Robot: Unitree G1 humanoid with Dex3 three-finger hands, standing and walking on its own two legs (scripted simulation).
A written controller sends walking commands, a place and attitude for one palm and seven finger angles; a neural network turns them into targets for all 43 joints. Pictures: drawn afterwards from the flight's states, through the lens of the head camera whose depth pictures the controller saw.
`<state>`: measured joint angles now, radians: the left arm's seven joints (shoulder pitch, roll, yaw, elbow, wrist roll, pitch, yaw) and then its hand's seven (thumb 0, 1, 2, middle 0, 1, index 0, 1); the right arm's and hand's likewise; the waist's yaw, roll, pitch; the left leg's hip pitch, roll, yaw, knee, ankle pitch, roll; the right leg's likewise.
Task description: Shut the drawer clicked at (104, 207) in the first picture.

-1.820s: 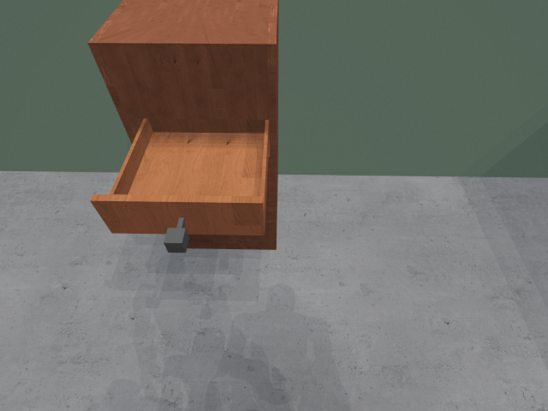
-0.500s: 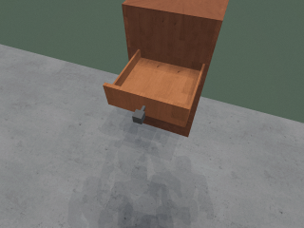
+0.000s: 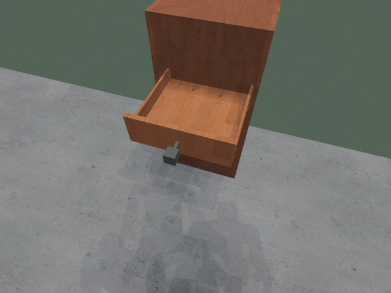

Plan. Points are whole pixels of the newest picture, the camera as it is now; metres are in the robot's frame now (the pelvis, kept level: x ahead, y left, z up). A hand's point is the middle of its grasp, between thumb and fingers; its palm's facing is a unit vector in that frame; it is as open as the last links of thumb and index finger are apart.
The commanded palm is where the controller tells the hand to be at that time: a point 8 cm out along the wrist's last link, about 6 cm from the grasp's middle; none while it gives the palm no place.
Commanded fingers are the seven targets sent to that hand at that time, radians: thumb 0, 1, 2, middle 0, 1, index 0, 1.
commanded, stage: look at it before walking up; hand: left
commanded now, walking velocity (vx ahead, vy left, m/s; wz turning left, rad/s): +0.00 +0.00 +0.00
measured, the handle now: (173, 151) +0.55 +0.09 -0.16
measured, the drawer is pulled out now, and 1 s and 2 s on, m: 0.30 0.30 0.30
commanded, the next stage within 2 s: turn to face it in 0.22 s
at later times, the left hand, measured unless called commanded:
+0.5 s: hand out of the picture +0.05 +0.23 -0.17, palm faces -0.03 -0.96 -0.29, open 7.3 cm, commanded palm none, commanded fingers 0.00 0.90 0.90 -0.20 -0.30 -0.20 -0.30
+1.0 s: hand out of the picture +0.07 +0.20 -0.19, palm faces -0.17 -0.96 -0.22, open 7.3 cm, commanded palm none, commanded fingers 0.00 0.90 0.90 -0.20 -0.30 -0.20 -0.30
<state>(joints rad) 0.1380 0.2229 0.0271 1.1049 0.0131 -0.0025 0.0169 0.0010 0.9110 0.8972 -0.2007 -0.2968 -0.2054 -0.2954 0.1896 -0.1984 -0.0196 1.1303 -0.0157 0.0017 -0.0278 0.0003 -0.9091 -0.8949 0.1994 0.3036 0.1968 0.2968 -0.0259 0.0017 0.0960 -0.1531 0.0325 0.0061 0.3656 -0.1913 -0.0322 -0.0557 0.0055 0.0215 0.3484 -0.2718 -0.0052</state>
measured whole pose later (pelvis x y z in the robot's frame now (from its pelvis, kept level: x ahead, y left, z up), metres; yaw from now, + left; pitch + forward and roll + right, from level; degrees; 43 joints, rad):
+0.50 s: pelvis +0.00 +0.01 +0.00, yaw -3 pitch -1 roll +0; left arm 0.16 0.27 0.05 1.09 0.02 0.02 0.02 0.00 0.91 0.90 -0.20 -0.30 -0.20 -0.30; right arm 0.09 -0.25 -0.04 1.07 -0.02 0.01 -0.04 0.00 -0.91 -0.89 0.20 0.30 0.20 0.30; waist 0.01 -0.01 0.10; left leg -0.17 0.05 0.05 0.42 -0.23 -0.03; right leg -0.09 0.01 0.07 0.40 -0.29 0.00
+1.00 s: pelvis -0.02 +0.01 -0.01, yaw -12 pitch +0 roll +0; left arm 0.17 0.23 0.08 0.99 0.02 0.08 0.01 0.00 0.91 0.90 -0.20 -0.30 -0.21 -0.30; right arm 0.15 -0.18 -0.05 0.97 -0.03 0.01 -0.05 0.00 -0.91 -0.89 0.20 0.30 0.20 0.30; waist 0.00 -0.04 0.14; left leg -0.24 0.03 0.05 0.55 -0.30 0.01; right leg -0.33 0.06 0.10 0.85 -0.50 0.01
